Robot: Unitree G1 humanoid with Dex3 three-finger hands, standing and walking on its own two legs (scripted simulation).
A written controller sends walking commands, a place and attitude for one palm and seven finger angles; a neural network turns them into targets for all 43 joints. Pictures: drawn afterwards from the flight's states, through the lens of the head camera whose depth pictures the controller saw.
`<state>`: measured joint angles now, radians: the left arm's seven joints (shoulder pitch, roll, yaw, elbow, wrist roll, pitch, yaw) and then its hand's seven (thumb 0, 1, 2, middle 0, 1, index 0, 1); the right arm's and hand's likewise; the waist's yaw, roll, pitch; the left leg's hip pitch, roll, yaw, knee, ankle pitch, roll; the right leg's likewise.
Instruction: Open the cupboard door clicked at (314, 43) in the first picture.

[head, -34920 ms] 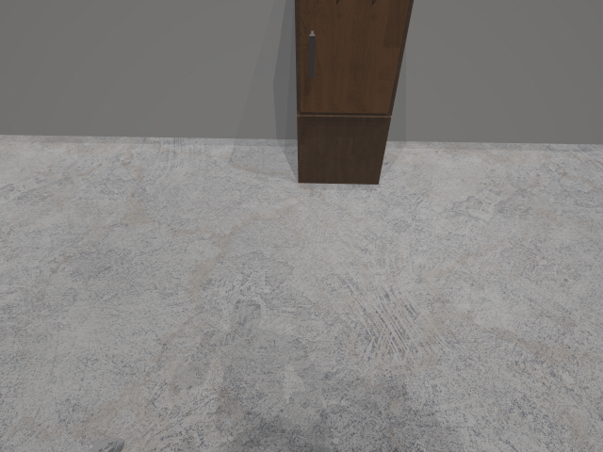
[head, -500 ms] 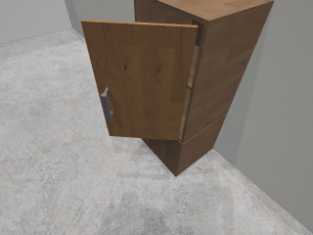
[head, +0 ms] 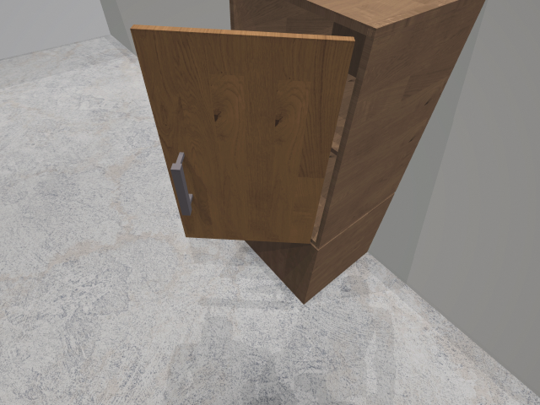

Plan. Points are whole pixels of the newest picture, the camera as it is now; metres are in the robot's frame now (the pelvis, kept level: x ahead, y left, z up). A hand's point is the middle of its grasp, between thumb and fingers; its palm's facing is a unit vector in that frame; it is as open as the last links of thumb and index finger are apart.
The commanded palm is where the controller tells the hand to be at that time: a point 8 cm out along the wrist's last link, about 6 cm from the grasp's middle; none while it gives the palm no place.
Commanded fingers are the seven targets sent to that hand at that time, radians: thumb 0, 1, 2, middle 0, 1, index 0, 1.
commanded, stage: shuffle to correct the standing spot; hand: left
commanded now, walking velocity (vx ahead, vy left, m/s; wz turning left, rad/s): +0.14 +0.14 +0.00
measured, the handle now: (184, 184) +0.58 +0.25 -0.08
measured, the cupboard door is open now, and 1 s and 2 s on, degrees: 48 48 48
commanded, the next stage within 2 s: come to a stop and stand still in 0.02 s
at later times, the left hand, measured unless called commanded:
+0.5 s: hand out of the picture +0.08 +0.26 -0.17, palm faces +0.03 -0.98 -0.20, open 7.4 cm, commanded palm none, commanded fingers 0.00 0.90 0.90 -0.20 -0.30 -0.20 -0.30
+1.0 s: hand out of the picture +0.03 +0.21 -0.17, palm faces +0.05 -0.98 -0.17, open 7.2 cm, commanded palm none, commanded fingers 0.00 0.90 0.90 -0.20 -0.30 -0.20 -0.30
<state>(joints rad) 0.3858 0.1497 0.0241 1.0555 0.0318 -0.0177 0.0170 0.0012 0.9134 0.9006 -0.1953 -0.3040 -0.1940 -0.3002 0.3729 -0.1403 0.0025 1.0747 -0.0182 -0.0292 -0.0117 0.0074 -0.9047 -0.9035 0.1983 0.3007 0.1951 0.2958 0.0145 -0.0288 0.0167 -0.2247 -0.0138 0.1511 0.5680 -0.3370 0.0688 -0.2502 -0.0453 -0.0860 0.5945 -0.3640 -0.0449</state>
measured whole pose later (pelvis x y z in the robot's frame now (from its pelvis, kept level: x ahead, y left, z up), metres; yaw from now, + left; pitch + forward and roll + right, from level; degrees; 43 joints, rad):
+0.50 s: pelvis +0.05 +0.07 +0.01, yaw -1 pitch +1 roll -1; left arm 0.25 0.20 0.05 1.00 0.03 0.04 0.03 0.00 0.92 0.90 -0.19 -0.30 -0.19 -0.30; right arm 0.17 -0.15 -0.03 1.00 -0.03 -0.02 -0.05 0.01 -0.93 -0.90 0.20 0.30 0.20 0.30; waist 0.00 -0.02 0.06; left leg -0.32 0.06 0.13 0.50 -0.19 0.04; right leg -0.37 -0.01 -0.06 0.87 -0.49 0.02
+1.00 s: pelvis +0.02 +0.03 +0.01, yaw +0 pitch -1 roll +0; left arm 0.29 0.16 0.01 1.06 0.01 0.00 0.03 0.00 0.94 0.90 -0.20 -0.30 -0.20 -0.30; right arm 0.32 -0.10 0.01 1.14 -0.02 0.00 -0.03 0.01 -0.91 -0.90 0.20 0.30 0.19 0.30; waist 0.00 -0.02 0.02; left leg -0.23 0.04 0.05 0.45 -0.20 -0.01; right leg -0.20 0.01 -0.08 0.44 -0.23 -0.04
